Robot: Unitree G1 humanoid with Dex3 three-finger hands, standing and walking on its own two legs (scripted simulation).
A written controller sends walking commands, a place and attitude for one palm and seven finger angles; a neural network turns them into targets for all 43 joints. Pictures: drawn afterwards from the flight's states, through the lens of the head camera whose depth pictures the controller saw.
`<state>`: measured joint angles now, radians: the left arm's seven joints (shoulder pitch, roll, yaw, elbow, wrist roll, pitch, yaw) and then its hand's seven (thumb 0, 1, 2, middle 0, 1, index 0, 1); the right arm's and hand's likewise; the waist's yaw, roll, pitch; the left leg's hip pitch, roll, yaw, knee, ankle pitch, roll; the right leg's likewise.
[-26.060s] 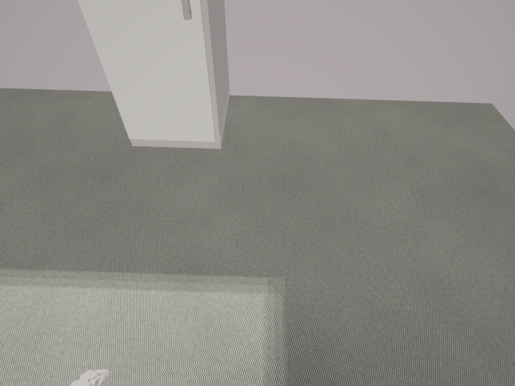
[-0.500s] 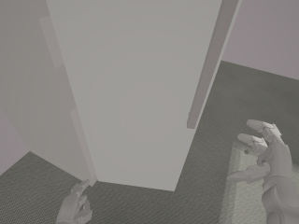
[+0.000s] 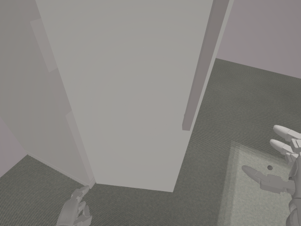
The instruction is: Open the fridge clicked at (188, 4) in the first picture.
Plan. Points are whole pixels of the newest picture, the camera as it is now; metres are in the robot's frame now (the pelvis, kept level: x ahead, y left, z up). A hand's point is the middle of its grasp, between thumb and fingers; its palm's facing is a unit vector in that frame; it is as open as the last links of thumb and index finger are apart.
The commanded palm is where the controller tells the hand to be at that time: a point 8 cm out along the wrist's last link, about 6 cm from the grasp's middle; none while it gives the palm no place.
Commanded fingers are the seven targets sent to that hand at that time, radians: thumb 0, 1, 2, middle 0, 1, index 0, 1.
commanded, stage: draw the hand back to the body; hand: right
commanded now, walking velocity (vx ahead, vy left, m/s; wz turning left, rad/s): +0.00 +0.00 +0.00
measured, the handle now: (200, 68) +0.48 -0.14 +0.22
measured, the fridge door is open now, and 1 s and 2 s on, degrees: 70 70 70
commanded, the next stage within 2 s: step back with the hand held close in 0.68 s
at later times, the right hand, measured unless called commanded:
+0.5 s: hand (297, 171) +0.19 -0.29 +0.15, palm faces +0.50 +0.79 -0.35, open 7.7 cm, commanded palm +0.14 -0.32 +0.17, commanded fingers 0.00 -0.90 -0.90 0.20 0.30 0.20 0.30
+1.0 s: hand (287, 164) +0.20 -0.28 +0.16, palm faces +0.42 +0.80 -0.43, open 7.4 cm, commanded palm +0.14 -0.31 +0.17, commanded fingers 0.00 -0.90 -0.90 0.20 0.30 0.20 0.30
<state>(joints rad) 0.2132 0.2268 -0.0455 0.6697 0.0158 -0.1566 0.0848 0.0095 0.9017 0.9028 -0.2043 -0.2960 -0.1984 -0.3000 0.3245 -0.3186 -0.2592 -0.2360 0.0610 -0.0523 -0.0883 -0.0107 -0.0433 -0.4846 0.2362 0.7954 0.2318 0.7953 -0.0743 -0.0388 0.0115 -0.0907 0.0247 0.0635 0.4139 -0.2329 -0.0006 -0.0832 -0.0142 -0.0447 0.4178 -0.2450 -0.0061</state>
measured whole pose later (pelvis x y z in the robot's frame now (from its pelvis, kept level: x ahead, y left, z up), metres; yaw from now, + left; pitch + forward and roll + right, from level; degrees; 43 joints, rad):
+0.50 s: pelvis +0.01 -0.01 +0.00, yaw +0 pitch -5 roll +0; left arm 0.20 0.23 -0.03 0.66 0.02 -0.14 0.07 0.01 0.90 0.90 -0.20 -0.30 -0.20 -0.30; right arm 0.41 -0.34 -0.35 -0.35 0.06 -0.05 -0.09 0.01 -0.83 -0.87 0.21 0.33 0.21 0.33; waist -0.10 -0.04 0.01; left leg -0.06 0.04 0.06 0.38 -0.23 -0.02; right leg -0.06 0.00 -0.05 0.40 -0.25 -0.02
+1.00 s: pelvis +0.00 -0.01 +0.00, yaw +0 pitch +0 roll +1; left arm 0.17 0.23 -0.02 0.58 0.02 -0.07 0.07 0.01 0.90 0.90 -0.21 -0.30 -0.20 -0.30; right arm 0.46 -0.36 -0.38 -0.42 0.04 -0.13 -0.10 0.01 -0.89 -0.90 0.21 0.30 0.20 0.30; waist -0.03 -0.03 0.00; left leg -0.20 0.03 0.06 0.42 -0.21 -0.02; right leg -0.21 -0.01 -0.05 0.47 -0.25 -0.02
